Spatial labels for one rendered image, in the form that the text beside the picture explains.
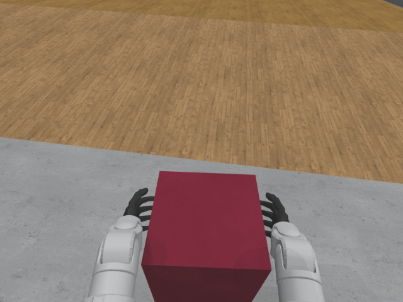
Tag robot left hand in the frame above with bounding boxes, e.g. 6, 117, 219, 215
123, 188, 154, 231

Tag carton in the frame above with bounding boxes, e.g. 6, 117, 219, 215
141, 171, 271, 302

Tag right robot forearm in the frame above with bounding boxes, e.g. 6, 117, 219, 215
270, 221, 325, 302

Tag robot right hand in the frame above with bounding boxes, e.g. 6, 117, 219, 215
260, 193, 289, 238

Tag left robot forearm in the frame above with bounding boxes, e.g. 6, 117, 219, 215
82, 215, 142, 302

